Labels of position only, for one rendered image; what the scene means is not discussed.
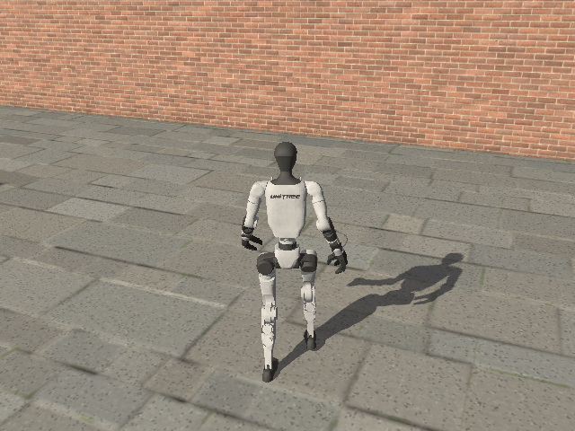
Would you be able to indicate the right robot upper arm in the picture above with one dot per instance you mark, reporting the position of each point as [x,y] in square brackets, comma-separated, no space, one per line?
[315,190]

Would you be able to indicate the robot left forearm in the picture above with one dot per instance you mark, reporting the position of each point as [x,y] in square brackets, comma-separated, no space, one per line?
[246,232]

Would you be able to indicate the left robot upper arm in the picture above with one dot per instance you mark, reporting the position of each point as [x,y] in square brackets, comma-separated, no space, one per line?
[254,201]

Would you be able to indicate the right robot hand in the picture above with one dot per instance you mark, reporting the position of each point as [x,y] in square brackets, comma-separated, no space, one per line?
[342,259]

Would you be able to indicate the robot torso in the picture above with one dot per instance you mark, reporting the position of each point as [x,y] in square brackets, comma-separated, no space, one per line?
[286,210]

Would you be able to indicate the left robot foot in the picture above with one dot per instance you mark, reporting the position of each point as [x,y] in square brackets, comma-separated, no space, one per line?
[268,374]

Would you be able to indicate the robot right forearm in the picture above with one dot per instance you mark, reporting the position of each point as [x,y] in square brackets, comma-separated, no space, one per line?
[333,240]

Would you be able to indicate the left robot hand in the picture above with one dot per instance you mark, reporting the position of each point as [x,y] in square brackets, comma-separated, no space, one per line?
[247,245]

